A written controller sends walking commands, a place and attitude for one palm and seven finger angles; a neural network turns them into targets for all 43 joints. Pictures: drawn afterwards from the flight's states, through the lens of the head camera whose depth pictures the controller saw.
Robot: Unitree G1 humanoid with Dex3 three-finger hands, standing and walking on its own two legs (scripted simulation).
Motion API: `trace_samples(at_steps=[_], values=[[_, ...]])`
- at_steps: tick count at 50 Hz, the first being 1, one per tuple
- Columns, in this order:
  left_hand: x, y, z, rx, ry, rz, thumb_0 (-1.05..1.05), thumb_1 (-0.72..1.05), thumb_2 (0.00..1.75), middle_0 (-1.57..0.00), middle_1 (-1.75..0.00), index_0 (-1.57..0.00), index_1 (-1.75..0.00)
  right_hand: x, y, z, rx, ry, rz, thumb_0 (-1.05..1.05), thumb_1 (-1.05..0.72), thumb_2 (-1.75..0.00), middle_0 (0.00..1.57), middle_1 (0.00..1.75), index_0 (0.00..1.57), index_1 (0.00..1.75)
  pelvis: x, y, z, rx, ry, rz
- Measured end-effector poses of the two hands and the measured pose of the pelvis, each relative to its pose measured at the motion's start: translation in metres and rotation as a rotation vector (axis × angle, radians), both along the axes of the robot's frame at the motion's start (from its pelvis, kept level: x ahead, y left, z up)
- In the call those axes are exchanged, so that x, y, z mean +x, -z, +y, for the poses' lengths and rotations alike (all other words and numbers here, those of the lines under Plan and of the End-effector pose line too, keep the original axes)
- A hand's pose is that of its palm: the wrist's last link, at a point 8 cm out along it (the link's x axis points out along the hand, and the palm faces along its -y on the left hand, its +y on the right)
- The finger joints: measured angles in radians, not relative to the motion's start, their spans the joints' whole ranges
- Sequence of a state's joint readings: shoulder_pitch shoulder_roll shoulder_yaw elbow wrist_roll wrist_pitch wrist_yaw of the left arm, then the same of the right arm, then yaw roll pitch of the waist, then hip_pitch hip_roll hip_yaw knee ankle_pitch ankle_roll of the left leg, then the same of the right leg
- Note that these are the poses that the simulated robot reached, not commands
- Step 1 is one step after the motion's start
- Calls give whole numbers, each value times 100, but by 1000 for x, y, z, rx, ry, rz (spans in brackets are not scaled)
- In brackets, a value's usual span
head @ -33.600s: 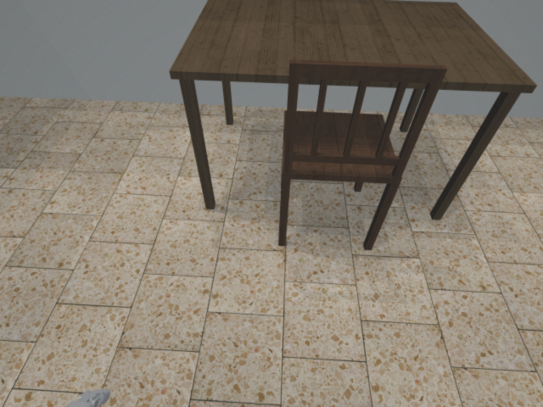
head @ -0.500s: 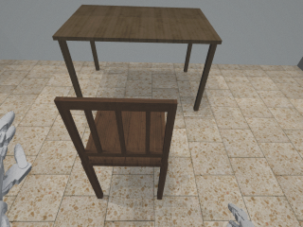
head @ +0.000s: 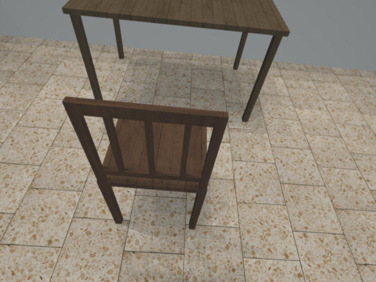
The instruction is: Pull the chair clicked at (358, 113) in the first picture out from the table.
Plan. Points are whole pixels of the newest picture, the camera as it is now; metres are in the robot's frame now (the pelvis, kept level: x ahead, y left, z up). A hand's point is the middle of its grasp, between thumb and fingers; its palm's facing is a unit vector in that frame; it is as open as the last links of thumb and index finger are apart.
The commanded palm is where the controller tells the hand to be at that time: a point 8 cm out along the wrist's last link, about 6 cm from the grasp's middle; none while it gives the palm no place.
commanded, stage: let the arm hang, fingers relaxed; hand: left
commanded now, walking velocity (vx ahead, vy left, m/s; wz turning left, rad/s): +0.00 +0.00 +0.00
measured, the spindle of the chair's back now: (150, 149) +0.49 +0.15 -0.10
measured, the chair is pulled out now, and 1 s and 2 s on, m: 0.65 0.65 0.65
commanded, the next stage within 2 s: look to check the result in 0.70 s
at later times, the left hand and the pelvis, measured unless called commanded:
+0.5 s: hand out of the picture +0.01 +0.15 -0.17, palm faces -0.01 -0.98 -0.17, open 7.4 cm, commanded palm none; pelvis +0.01 -0.01 +0.00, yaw -1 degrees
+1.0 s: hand out of the picture +0.01 +0.15 -0.17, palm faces +0.01 -0.99 -0.16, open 7.4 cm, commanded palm none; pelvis +0.02 -0.01 +0.00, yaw -1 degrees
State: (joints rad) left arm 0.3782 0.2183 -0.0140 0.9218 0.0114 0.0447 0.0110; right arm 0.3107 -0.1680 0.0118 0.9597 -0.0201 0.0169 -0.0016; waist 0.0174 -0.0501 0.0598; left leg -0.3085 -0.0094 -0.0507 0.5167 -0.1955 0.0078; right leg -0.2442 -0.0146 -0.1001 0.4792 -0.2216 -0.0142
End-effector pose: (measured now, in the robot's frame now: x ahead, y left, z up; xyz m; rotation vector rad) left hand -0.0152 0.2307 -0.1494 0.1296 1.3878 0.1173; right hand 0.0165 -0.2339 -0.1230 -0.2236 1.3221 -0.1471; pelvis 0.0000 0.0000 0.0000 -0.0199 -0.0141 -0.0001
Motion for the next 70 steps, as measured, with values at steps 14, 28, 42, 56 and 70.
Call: trace_samples(at_steps=[14, 28, 42, 56, 70], values=[[-42, -18, 3, 65, -25, 146, 1, 92, 90, -20, -30, -19, -29, -37, 21, 27, 105, 78, 98, 0, -91, -89, 20, 30, 20, 29, 6, -3, -2, 10, 15, 0], [32, -6, -27, 14, 17, -24, 2, 94, 90, -20, -30, -20, -29, -37, 20, 27, 109, 111, 89, 0, -91, -89, 20, 30, 20, 29, 12, -3, -11, 14, 19, -2], [24, -8, -32, 5, -4, 17, 1, 91, 90, -20, -30, -20, -29, -33, 18, 19, 93, 105, 112, 0, -91, -89, 20, 30, 20, 29, 16, -4, -14, 12, 16, 0], [22, -7, -37, -5, -8, 23, 0, 91, 90, -20, -30, -20, -29, -23, 18, 17, 87, 95, 94, 0, -92, -89, 20, 30, 20, 29, 18, -4, -15, 12, 17, -5], [29, -8, -34, 5, -2, 13, 0, 91, 90, -20, -30, -19, -29, -26, 19, 19, 97, 105, 102, 0, -91, -89, 20, 30, 20, 29, 19, -5, -15, 15, 21, -4]])
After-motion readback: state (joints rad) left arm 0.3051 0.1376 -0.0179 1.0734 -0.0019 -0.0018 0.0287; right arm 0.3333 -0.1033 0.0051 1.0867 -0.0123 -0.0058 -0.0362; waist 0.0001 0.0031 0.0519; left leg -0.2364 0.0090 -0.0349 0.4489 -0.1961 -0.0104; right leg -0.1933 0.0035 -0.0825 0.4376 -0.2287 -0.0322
